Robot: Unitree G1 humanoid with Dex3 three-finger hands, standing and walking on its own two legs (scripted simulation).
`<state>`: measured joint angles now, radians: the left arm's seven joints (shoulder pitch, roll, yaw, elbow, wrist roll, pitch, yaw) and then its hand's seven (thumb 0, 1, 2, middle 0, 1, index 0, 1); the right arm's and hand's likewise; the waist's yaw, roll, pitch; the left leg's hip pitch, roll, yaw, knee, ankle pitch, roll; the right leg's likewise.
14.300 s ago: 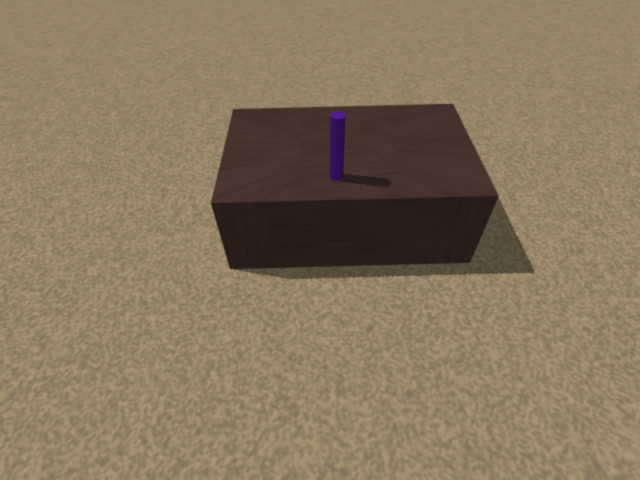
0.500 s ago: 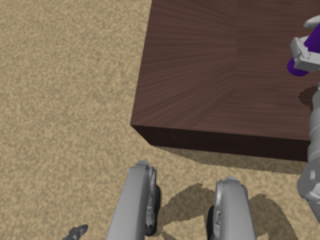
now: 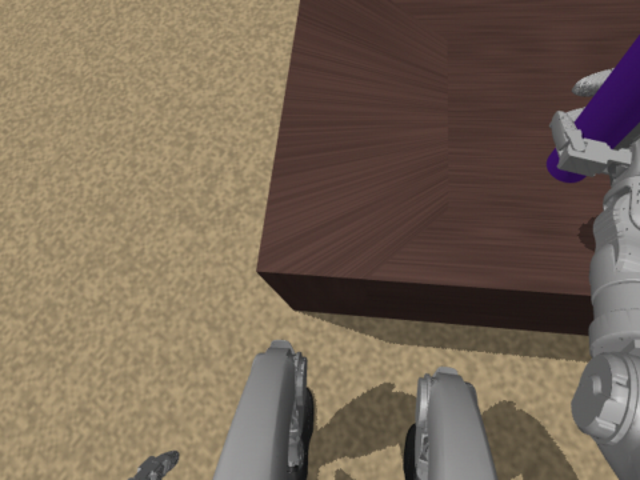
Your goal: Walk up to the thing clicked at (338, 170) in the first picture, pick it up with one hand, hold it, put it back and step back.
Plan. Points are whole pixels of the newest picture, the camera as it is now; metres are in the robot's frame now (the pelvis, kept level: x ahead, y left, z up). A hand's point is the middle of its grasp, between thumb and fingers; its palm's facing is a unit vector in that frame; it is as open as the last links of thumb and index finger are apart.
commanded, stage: lift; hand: right
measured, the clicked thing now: (627, 95) +0.52 -0.23 +0.08
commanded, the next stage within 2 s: hold in 1.40 s
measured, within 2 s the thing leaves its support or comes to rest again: neither
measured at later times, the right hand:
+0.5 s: hand out of the picture +0.45 -0.20 +0.14, palm faces +0.24 +0.97 +0.00, open 6.3 cm
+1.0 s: hand out of the picture +0.42 -0.18 +0.20, palm faces +0.22 +0.98 +0.01, open 6.3 cm
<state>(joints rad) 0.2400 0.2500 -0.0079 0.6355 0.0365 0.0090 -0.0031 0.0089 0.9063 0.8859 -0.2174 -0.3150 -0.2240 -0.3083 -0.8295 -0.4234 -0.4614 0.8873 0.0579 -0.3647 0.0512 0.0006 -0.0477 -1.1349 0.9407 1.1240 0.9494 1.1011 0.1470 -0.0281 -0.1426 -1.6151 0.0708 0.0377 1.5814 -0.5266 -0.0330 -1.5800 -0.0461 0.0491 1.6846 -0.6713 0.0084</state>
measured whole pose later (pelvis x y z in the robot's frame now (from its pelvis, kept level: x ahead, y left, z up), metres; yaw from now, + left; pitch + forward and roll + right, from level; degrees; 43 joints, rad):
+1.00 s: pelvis +0.04 +0.00 +0.15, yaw -1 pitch +13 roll +2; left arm 0.26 0.21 0.02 0.69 0.01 -0.05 0.03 0.01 0.89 0.90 -0.20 -0.30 -0.19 -0.31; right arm -0.30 -0.18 -0.22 0.56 0.13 -0.39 -0.03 0.00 -0.04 -1.15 0.95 1.12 0.96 1.09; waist 0.05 -0.01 -0.08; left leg -0.79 0.05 0.05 0.94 -0.38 -0.03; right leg -0.75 -0.06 0.01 1.02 -0.50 0.02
